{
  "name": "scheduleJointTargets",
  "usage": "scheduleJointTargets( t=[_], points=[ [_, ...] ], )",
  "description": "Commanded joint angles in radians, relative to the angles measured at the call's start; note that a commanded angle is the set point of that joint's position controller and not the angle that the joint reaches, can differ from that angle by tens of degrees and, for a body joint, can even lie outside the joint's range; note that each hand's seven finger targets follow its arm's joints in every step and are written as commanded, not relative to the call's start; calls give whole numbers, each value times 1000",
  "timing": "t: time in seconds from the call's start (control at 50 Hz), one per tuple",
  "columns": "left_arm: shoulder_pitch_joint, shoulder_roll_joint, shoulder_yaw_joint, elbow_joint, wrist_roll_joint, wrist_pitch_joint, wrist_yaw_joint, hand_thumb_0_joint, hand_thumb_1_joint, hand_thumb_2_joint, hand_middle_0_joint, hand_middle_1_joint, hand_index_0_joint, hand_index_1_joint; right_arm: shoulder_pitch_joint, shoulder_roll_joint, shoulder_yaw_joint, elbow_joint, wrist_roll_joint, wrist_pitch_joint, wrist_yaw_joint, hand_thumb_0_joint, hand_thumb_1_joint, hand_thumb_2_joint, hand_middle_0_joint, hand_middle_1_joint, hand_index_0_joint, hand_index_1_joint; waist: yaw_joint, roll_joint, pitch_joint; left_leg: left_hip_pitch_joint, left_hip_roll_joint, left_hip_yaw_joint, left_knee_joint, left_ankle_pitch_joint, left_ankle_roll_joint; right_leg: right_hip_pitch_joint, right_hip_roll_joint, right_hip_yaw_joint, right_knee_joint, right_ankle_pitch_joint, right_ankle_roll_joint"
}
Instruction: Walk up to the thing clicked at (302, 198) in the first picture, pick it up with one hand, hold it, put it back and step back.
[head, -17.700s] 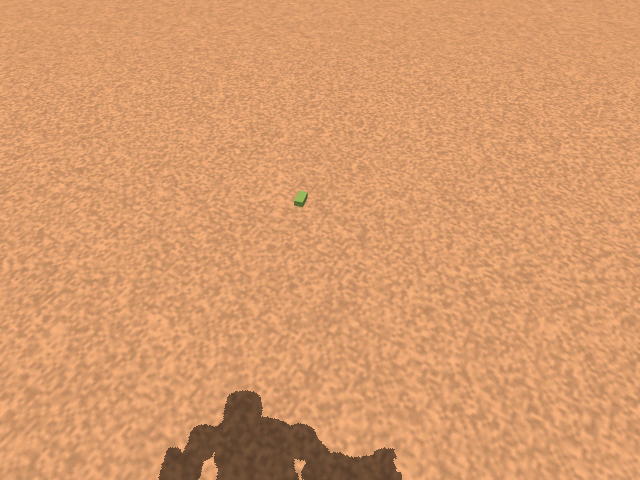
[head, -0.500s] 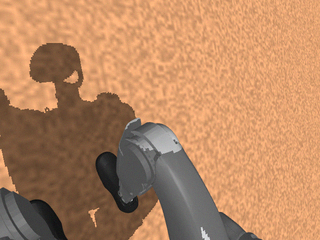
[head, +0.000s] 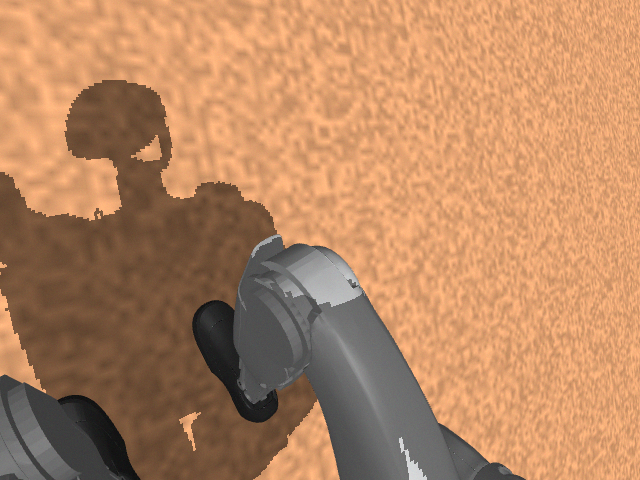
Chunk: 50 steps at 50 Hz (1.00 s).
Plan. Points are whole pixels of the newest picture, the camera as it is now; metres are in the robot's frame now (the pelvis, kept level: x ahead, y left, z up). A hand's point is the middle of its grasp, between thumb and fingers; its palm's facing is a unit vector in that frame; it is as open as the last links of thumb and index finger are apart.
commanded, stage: close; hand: left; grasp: from above
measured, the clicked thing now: out of the picture +0.52 +0.31 -0.30
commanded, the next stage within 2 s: settle in 0.96 s
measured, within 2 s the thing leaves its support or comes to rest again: leaves its support in 1.36 s
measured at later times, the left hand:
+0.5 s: hand out of the picture +0.49 +0.30 -0.26, palm faces -0.47 -0.13 -0.87, open 7.4 cm
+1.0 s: hand out of the picture +0.50 +0.30 -0.26, palm faces -0.46 -0.12 -0.88, open 6.9 cm
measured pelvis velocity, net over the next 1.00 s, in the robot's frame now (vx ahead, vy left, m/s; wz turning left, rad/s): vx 0.00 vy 0.00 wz -0.01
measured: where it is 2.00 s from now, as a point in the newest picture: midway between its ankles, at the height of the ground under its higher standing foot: (185, 429)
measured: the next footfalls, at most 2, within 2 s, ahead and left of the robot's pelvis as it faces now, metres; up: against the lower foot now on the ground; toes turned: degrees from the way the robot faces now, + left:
none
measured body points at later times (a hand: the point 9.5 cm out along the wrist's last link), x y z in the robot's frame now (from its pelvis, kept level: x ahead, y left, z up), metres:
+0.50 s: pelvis +0.00 +0.00 +0.00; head +0.31 +0.13 +0.30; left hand +0.51 +0.31 -0.21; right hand +0.03 -0.24 -0.05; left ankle +0.06 +0.11 -0.28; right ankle +0.12 -0.09 -0.28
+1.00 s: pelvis +0.00 +0.00 +0.00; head +0.31 +0.13 +0.30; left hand +0.52 +0.31 -0.21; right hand +0.04 -0.24 -0.04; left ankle +0.06 +0.11 -0.28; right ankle +0.12 -0.09 -0.28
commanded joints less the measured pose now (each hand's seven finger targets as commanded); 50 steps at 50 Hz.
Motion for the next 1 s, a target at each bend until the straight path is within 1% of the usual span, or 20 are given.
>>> scheduleJointTargets(
  t=[0.0, 0.04, 0.06, 0.12, 0.14, 0.18, 0.2, 0.26, 0.28, 0.32, 0.38, 0.44, 0.46, 0.5, 0.66, 0.7, 0.82, 0.9, 0.96, 0.98],
  points=[
    [-290, 184, 11, -121, -8, -11, 50, 0, 214, 392, -630, -495, -657, -466, 227, -331, -86, 36, -2, 4, -22, 0, -895, -902, 200, 299, 199, 299, -71, 554, -672, 459, 6, 0, -235, 241, -48, 457, 57, 10, -187, 238, 4],
    [-263, 183, 5, -84, -4, -8, 54, 0, 232, 381, -644, -476, -670, -449, 221, -336, -85, 33, -4, 1, -25, 0, -894, -901, 200, 299, 199, 299, -80, 548, -641, 451, 7, 1, -242, 216, -49, 448, 61, 8, -190, 217, 4],
    [-290, 219, 16, -133, 0, -11, 62, 0, 240, 376, -645, -478, -674, -448, 217, -336, -87, 32, -1, 5, -28, 0, -893, -901, 200, 299, 199, 299, -71, 568, -674, 467, 9, 2, -250, 223, -51, 471, 66, 9, -196, 223, 4],
    [-288, 231, 38, -134, 7, 3, 63, 0, 271, 338, -664, -470, -701, -432, 225, -325, -86, 45, -2, 5, -29, 0, -896, -902, 200, 299, 199, 299, -61, 612, -690, 491, 12, 5, -250, 249, -53, 462, 61, 17, -184, 245, 3],
    [-296, 229, 47, -157, 7, 1, 64, 0, 275, 340, -672, -458, -705, -424, 220, -329, -88, 46, -1, 7, -29, 0, -895, -902, 200, 299, 199, 299, -60, 627, -702, 512, 13, -3, -244, 285, -59, 445, 57, 11, -179, 268, 0],
    [-247, 163, 14, -83, 2, 10, 53, 0, 320, 321, -697, -447, -735, -408, 213, -334, -81, 35, -9, 2, -24, 0, -895, -901, 200, 299, 199, 299, -84, 577, -631, 479, 12, -8, -229, 282, -57, 419, 54, 2, -176, 266, 1],
    [-254, 170, 8, -113, -1, 11, 47, 0, 323, 342, -708, -444, -740, -411, 212, -336, -84, 39, -6, 3, -22, 0, -895, -901, 200, 299, 199, 299, -85, 580, -633, 475, 14, -6, -231, 288, -58, 426, 59, 1, -182, 267, 0],
    [-285, 230, 47, -153, 5, 14, 40, 0, 383, 285, -732, -438, -780, -388, 231, -335, -91, 46, 0, 7, -25, 0, -895, -901, 200, 299, 199, 299, -62, 626, -677, 511, 15, -9, -244, 296, -63, 423, 50, 8, -180, 260, -3],
    [-252, 215, 51, -135, -2, 15, 38, 0, 403, 287, -756, -423, -799, -379, 231, -339, -100, 45, 1, 13, -25, 0, -895, -901, 200, 299, 199, 299, -48, 626, -699, 526, 17, -19, -260, 309, -70, 438, 51, 1, -178, 266, -5],
    [-205, 162, 17, -96, -11, 18, 23, 0, 440, 291, -782, -429, -827, -384, 220, -329, -94, 39, 0, 14, -20, 0, -895, -901, 200, 299, 199, 299, -62, 592, -648, 499, 16, -15, -251, 298, -65, 429, 57, -1, -180, 259, -3],
    [-240, 209, 38, -168, -11, 11, 20, 0, 498, 251, -820, -412, -872, -358, 230, -334, -102, 37, 5, 20, -24, 0, -895, -901, 200, 299, 199, 299, -44, 634, -712, 521, 13, -9, -254, 324, -66, 463, 57, 1, -177, 273, -7],
    [-223, 131, -7, -99, -20, 6, 11, 0, 561, 213, -854, -386, -916, -324, 227, -328, -95, 32, -2, 17, -20, 0, -894, -900, 200, 299, 199, 299, -75, 536, -627, 451, 7, -1, -231, 255, -53, 435, 59, 1, -187, 234, -2],
    [-243, 146, -1, -139, -29, -3, 8, 0, 572, 211, -869, -376, -927, -317, 230, -333, -94, 32, -1, 15, -21, 0, -895, -900, 200, 299, 199, 299, -84, 529, -614, 430, 6, -5, -235, 246, -51, 434, 57, -4, -195, 223, 0],
    [-256, 191, 20, -161, -20, -11, 14, 0, 586, 166, -867, -368, -935, -298, 226, -343, -101, 34, 6, 19, -29, 0, -895, -900, 200, 299, 199, 299, -55, 560, -652, 463, 8, -11, -246, 255, -58, 434, 55, 0, -191, 220, -7],
    [-264, 148, -20, -129, -6, -13, 20, 0, 711, 185, -988, -330, -1044, -273, 214, -332, -91, 41, -3, 17, -27, 0, -897, -901, 200, 299, 199, 299, -69, 596, -631, 509, 14, -20, -252, 259, -65, 391, 56, -5, -181, 225, -5],
    [-260, 174, -11, -140, -2, -15, 28, 0, 732, 207, -1017, -314, -1064, -267, 212, -335, -92, 40, 0, 19, -30, 0, -896, -901, 200, 299, 199, 299, -63, 593, -649, 511, 15, -20, -262, 259, -65, 413, 60, -3, -186, 226, -3],
    [-259, 149, -14, -121, -3, -9, 37, 0, 791, 209, -1085, -264, -1119, -230, 213, -334, -92, 39, -1, 12, -29, 0, -896, -900, 200, 299, 199, 299, -66, 569, -648, 490, 10, -14, -252, 258, -60, 413, 60, -2, -186, 234, -3],
    [-269, 175, -8, -129, -10, -3, 42, 0, 841, 205, -1139, -244, -1167, -216, 213, -329, -90, 43, 3, 12, -29, 0, -898, -902, 200, 299, 199, 299, -63, 567, -673, 491, 14, -17, -254, 274, -58, 448, 59, 1, -186, 258, 4],
    [-236, 152, -23, -82, -14, 3, 38, 0, 868, 214, -1162, -236, -1187, -211, 213, -334, -86, 38, -1, 9, -31, 0, -898, -902, 200, 299, 199, 299, -76, 534, -623, 460, 11, -5, -243, 262, -55, 450, 63, 4, -193, 250, 3],
    [-264, 177, -12, -112, -8, 1, 41, 0, 870, 221, -1175, -221, -1193, -204, 213, -340, -90, 35, 2, 9, -34, 0, -898, -902, 200, 299, 199, 299, -68, 541, -639, 456, 8, -5, -243, 254, -54, 445, 62, 4, -198, 237, 0]
  ],
)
